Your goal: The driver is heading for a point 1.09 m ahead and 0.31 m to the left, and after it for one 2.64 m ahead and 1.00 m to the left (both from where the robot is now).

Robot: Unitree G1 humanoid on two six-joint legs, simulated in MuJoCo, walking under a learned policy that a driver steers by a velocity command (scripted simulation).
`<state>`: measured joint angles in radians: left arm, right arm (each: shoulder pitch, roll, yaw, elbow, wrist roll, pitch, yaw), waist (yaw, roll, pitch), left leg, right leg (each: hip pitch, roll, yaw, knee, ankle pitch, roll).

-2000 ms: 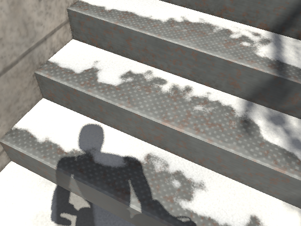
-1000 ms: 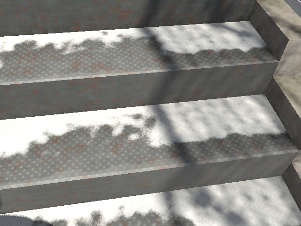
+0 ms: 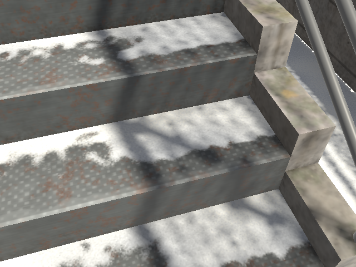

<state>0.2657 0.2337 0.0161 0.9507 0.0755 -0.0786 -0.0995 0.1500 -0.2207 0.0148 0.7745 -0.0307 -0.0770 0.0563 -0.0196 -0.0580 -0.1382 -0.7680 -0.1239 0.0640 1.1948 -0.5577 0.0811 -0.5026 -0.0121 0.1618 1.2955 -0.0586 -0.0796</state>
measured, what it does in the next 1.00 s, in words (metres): climbs, turning left: right foot 0.17 m higher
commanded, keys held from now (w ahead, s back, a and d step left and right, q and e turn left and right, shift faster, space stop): q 0.28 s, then w+q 0.72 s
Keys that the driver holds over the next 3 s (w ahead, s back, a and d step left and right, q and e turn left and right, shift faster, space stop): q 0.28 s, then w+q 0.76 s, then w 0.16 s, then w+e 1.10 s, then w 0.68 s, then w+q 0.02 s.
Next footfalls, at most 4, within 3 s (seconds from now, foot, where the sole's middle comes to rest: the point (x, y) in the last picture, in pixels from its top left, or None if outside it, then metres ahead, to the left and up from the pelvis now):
0.42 right None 0.41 -0.10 -0.50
1.16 left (60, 180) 0.63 0.36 -0.33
1.64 right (95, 63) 0.96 0.27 -0.15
2.16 left None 1.18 0.61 0.02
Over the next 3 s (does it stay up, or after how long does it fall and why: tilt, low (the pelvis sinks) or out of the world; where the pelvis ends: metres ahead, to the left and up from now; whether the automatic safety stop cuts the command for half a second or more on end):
stays up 1.50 0.49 0.93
